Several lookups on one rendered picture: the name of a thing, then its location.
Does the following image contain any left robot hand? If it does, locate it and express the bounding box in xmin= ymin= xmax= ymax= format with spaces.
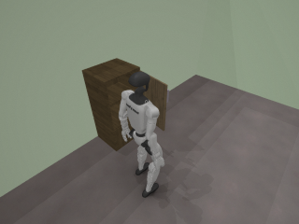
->
xmin=121 ymin=129 xmax=132 ymax=142

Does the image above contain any cupboard door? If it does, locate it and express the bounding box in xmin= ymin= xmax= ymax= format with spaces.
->
xmin=139 ymin=70 xmax=168 ymax=131

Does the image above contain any robot left forearm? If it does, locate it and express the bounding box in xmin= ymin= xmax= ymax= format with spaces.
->
xmin=119 ymin=115 xmax=129 ymax=132

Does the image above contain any right robot hand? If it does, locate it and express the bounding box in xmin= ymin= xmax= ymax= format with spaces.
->
xmin=153 ymin=157 xmax=165 ymax=172

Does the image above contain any right robot upper arm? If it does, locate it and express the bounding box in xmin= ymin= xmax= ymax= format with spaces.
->
xmin=145 ymin=104 xmax=160 ymax=141

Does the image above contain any robot left shin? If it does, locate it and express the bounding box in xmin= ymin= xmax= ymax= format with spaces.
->
xmin=137 ymin=146 xmax=148 ymax=170

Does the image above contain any left robot upper arm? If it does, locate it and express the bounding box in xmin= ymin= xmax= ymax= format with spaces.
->
xmin=119 ymin=90 xmax=133 ymax=119

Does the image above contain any humanoid robot head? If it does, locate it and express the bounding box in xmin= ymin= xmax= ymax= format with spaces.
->
xmin=128 ymin=71 xmax=150 ymax=105

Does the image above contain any robot right forearm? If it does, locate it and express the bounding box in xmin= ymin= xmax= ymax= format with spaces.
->
xmin=148 ymin=133 xmax=161 ymax=161

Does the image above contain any handle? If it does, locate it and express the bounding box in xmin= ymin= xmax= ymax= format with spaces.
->
xmin=166 ymin=89 xmax=169 ymax=103

